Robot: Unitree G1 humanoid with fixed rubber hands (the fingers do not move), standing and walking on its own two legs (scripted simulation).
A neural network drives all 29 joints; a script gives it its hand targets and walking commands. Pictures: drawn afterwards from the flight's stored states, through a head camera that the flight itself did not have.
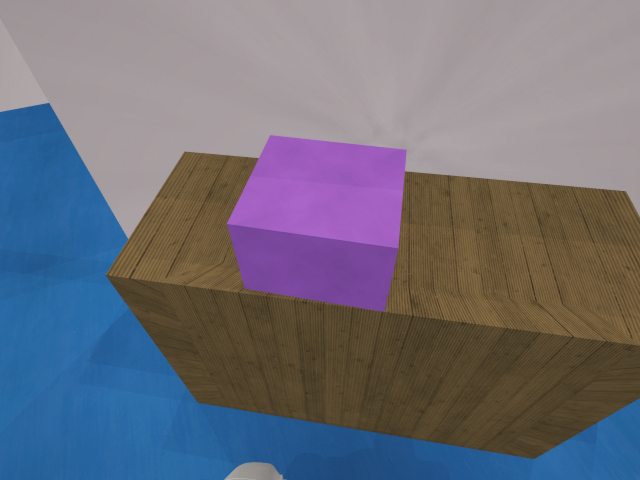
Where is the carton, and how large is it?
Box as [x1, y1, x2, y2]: [227, 135, 406, 311]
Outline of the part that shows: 270,135 227,223 245,288 383,311 398,246 406,150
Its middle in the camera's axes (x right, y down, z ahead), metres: +0.01 -0.03 +0.67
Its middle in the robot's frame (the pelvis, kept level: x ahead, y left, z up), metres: +0.51 +0.02 -0.01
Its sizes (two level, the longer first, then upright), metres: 0.242 0.222 0.165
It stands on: a pedestal, 0.68 m high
